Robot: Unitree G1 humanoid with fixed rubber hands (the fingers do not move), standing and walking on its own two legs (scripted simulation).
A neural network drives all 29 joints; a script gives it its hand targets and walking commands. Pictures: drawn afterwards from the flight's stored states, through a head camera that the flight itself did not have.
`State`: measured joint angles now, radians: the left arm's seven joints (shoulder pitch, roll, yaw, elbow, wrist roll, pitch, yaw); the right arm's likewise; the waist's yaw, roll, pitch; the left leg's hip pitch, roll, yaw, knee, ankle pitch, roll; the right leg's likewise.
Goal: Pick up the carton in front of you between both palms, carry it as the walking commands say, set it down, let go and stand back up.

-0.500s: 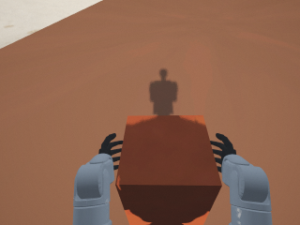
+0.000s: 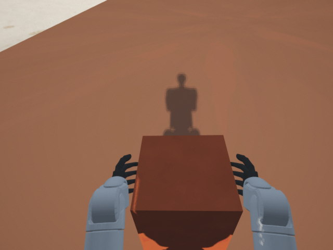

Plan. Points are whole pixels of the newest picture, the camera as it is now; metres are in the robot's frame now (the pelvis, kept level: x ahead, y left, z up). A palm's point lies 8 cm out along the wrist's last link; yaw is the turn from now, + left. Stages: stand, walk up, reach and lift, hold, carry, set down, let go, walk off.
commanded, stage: carry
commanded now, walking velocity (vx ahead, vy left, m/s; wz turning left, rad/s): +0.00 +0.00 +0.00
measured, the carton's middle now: (183, 195) +0.28 +0.00 -0.02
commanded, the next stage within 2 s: hold in 0.92 s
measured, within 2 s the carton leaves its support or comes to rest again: neither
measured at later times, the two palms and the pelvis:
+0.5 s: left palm (124, 181) +0.29 +0.15 +0.04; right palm (243, 183) +0.29 -0.15 +0.04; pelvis -0.01 +0.00 +0.00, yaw +0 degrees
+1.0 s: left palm (121, 182) +0.28 +0.16 +0.04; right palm (241, 183) +0.28 -0.14 +0.04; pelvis +0.00 +0.01 +0.00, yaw +2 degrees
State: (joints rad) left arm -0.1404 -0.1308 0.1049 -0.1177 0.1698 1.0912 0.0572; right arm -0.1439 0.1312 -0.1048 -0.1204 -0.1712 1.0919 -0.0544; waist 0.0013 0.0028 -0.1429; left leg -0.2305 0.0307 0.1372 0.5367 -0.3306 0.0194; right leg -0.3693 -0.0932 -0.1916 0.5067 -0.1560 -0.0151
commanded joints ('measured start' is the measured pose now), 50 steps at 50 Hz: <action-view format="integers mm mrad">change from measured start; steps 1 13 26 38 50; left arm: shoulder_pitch -479 -510 -559 -543 -456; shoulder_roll -883 -845 -945 -912 -914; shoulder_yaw -644 -459 -457 -471 -395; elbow -48 189 279 231 270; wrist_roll -342 -184 -165 -179 -119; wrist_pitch -74 -319 -439 -392 -432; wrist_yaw -248 -249 -271 -263 -248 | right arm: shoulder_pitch -469 -503 -550 -531 -490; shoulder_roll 884 838 941 908 893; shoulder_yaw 644 464 462 474 469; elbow -38 189 280 238 174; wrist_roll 336 181 162 175 171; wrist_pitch -74 -322 -439 -392 -404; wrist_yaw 243 246 267 260 270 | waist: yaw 1 0 -1 0 25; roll -5 -5 -6 -1 57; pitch -156 -155 -225 -188 -107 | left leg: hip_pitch -73 -83 -32 -43 95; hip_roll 117 115 116 122 -78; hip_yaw -110 -113 -106 -106 -259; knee -126 -124 -90 -97 -185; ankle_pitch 94 81 176 186 455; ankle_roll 16 21 21 19 11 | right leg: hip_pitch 169 160 193 182 450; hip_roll -88 -85 -89 -86 178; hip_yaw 124 127 124 120 271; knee -61 -61 -37 -33 -81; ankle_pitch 51 39 135 132 302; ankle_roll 4 2 -2 3 -3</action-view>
